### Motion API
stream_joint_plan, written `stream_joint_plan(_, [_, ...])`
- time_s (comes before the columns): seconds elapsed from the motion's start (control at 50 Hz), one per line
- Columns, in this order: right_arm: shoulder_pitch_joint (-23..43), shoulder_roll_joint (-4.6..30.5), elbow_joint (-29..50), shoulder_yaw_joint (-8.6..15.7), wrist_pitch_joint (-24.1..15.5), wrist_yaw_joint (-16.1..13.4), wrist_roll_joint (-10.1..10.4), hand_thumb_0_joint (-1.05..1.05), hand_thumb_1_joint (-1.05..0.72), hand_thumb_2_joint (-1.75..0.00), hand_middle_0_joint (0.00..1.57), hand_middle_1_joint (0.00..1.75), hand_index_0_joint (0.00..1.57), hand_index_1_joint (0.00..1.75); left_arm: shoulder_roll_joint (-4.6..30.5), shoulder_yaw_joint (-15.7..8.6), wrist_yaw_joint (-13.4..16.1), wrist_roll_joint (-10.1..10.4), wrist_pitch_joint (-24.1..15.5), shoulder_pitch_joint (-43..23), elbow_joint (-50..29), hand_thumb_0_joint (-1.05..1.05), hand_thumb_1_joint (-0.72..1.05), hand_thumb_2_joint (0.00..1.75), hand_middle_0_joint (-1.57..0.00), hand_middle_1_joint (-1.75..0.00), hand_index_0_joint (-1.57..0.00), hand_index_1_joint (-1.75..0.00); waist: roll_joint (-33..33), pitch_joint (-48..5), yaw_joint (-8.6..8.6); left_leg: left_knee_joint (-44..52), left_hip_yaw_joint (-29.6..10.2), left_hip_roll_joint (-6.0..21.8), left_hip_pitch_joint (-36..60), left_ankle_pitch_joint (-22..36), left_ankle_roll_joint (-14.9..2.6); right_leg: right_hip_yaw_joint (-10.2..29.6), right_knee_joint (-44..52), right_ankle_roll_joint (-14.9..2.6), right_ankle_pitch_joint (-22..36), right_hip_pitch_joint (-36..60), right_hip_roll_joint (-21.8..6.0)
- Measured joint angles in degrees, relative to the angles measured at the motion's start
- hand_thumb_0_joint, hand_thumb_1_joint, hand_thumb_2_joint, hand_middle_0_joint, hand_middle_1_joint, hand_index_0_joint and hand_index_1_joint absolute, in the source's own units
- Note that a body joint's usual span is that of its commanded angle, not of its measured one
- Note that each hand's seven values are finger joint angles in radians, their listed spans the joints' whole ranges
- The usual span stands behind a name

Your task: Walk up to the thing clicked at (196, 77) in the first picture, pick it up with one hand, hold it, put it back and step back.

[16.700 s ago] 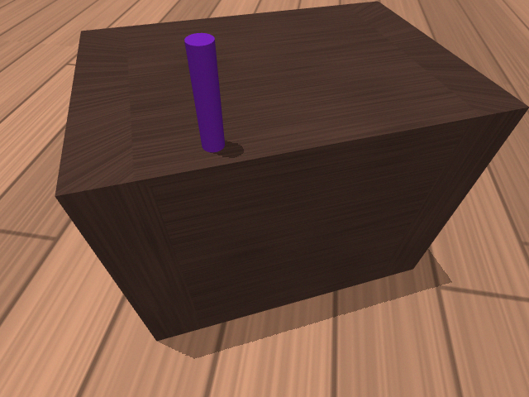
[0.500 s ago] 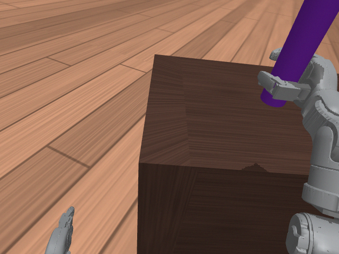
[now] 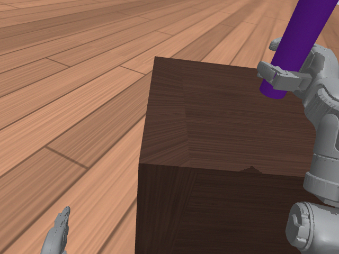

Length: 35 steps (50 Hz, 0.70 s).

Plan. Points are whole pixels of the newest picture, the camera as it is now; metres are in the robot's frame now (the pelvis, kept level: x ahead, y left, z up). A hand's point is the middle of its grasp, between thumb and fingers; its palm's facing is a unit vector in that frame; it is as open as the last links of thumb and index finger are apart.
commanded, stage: hold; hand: right
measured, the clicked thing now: (300, 35) +0.34 -0.16 +0.39
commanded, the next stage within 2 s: none
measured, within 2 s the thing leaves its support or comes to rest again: neither
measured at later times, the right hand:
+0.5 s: hand (286, 75) +0.34 -0.18 +0.32, palm faces +0.16 +0.99 -0.01, open 7.3 cm
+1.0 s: hand (290, 69) +0.34 -0.17 +0.34, palm faces +0.15 +0.99 -0.01, open 7.3 cm
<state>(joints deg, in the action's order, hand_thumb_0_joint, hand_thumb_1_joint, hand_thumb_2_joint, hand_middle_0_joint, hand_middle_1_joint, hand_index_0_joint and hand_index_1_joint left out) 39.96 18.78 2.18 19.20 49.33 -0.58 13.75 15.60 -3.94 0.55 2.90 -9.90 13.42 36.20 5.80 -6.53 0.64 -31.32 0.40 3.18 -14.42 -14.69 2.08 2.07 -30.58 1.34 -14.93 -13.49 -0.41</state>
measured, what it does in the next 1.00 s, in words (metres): stands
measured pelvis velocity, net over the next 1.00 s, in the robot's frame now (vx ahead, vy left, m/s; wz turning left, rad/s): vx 0.00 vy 0.00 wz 0.00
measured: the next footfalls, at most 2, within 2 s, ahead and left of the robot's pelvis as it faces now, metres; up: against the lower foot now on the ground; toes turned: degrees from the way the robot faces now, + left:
none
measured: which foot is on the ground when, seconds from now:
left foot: down 0.00-1.00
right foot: down 0.00-1.00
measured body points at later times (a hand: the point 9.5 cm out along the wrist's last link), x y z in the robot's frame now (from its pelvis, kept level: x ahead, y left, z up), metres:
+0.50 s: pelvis +0.00 +0.00 +0.00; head -0.05 +0.04 +0.44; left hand +0.18 +0.25 -0.07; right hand +0.33 -0.23 +0.33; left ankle +0.02 +0.14 -0.73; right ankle +0.02 -0.14 -0.73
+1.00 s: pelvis +0.00 +0.00 +0.00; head -0.06 +0.05 +0.44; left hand +0.18 +0.25 -0.08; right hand +0.33 -0.22 +0.34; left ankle +0.02 +0.14 -0.73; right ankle +0.02 -0.14 -0.73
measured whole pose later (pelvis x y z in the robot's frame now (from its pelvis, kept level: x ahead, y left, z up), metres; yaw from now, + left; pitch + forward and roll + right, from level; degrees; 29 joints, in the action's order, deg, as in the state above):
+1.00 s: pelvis +0.00 +0.00 +0.00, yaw +0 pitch -3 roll +0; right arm 38.3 20.3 4.3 20.8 49.5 0.9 13.9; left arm 15.4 -3.3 0.5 3.1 -10.5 13.4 37.2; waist 5.8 -6.5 1.1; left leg -31.3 0.7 3.1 -13.8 -14.9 2.0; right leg 2.3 -30.7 1.5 -15.2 -13.1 -0.5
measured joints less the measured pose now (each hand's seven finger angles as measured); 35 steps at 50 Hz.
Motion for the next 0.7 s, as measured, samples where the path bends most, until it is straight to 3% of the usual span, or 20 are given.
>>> stream_joint_plan(0.2, [-0.2,0.5,0.5,0.6,0.1,0.2,-0.6,0.01,0.08,-1.12,0.89,1.22,0.87,1.2,0.2,-0.1,-0.1,0.3,0.1,0.1,-0.3,-0.01,-0.55,0.06,-0.05,-0.05,-0.05,-0.06,-0.4,-0.3,0.23,0.0,0.0,-0.1,0.2,-0.2,-0.1,0.0,0.0,0.11,-0.3,0.1,-0.1])
stream_joint_plan(0.44, [-3.5,0.7,2.6,1.3,0.3,1.3,0.1,0.01,0.08,-1.12,0.89,1.22,0.87,1.2,-0.7,0.1,-0.3,0.2,0.1,0.0,0.5,-0.01,-0.55,0.05,-0.05,-0.05,-0.05,-0.06,-0.2,0.1,0.41,0.1,0.3,0.0,0.5,-0.3,-0.04,0.2,-0.1,0.04,-0.4,0.3,0.0])
stream_joint_plan(0.7, [-3.3,0.7,3.5,0.6,-0.2,1.7,0.1,0.01,0.08,-1.12,0.89,1.22,0.87,1.21,-0.1,0.2,-0.1,0.1,-0.8,-0.2,1.2,-0.01,-0.55,0.05,-0.05,-0.05,-0.06,-0.06,-0.3,0.2,0.27,0.3,0.3,-0.2,0.5,-0.2,-0.09,0.3,-0.2,0.11,-0.4,0.1,-0.2])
